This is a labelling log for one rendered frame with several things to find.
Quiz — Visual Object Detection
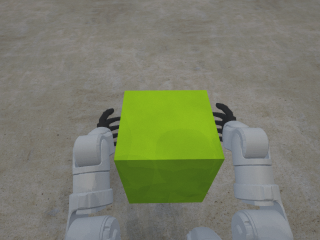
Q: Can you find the carton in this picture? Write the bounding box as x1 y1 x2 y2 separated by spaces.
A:
114 90 225 204

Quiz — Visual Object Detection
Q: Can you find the robot right hand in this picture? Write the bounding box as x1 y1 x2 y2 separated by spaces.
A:
212 103 236 142

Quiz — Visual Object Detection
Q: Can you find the robot left hand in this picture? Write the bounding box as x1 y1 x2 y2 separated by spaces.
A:
97 108 121 146

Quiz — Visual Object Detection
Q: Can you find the right robot forearm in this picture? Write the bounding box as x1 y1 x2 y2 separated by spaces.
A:
222 120 294 240

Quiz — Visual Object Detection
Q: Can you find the left robot upper arm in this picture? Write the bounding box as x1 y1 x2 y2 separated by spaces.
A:
65 215 121 240

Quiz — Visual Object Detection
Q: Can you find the right robot upper arm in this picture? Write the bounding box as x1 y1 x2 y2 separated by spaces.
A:
231 209 293 240

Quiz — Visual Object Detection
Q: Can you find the left robot forearm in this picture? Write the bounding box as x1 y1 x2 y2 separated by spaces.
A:
64 127 115 240

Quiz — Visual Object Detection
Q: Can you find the robot right thigh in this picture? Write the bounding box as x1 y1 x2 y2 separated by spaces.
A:
186 227 222 240

